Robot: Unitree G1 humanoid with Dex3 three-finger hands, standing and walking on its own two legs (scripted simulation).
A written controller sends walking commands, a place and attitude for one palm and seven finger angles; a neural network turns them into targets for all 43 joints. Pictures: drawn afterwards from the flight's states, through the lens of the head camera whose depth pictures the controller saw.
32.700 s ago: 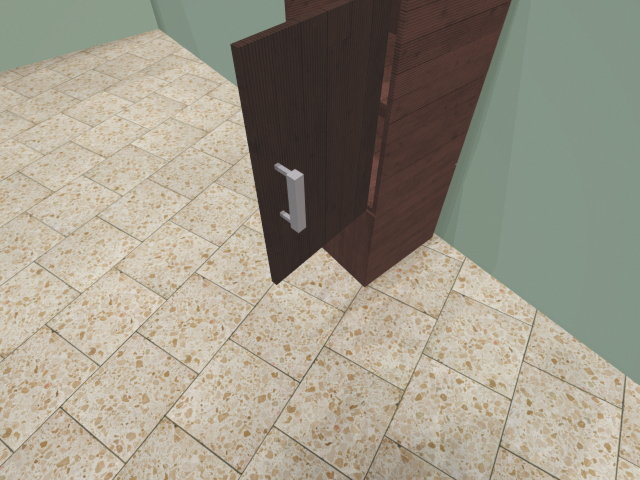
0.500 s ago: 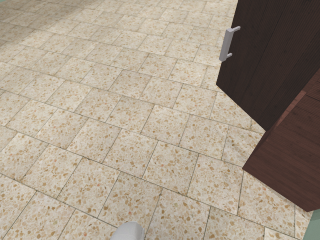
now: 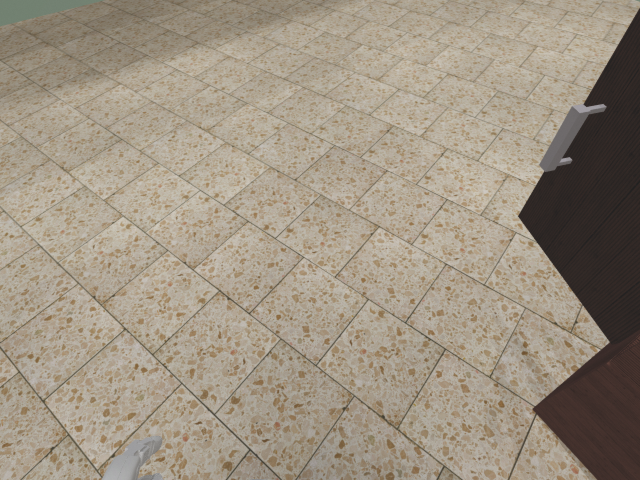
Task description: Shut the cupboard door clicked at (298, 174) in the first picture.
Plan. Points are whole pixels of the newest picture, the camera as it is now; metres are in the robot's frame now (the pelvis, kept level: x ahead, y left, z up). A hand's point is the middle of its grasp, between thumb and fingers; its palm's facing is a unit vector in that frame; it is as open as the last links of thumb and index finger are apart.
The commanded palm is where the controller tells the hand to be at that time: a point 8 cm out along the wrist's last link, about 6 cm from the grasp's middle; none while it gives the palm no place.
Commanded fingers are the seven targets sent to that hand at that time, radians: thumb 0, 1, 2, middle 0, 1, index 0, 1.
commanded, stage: walk to a spot facing it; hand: left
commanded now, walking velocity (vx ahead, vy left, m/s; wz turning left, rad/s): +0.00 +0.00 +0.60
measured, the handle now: (572, 138) +0.73 -0.46 -0.04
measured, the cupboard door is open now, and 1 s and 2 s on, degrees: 71 71 71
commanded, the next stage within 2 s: turn to face it in 1.58 s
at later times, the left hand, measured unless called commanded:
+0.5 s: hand out of the picture +0.00 +0.23 -0.17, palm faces +0.33 -0.92 -0.22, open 7.4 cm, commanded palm none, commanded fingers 0.00 0.90 0.90 -0.20 -0.30 -0.20 -0.30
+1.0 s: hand (189, 432) +0.19 +0.21 -0.14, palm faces +0.56 -0.80 -0.23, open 7.3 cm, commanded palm none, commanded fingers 0.00 0.90 0.90 -0.20 -0.30 -0.20 -0.30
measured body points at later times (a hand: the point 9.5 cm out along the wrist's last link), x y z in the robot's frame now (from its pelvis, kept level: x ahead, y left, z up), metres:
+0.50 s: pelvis +0.04 +0.01 +0.00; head +0.07 +0.05 +0.45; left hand -0.01 +0.27 -0.15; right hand +0.18 -0.21 -0.12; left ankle -0.03 +0.10 -0.72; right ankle +0.05 -0.12 -0.67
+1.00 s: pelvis +0.24 +0.01 +0.02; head +0.28 +0.02 +0.47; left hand +0.17 +0.25 -0.12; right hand +0.42 -0.18 -0.14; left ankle +0.12 +0.11 -0.61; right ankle +0.30 -0.05 -0.72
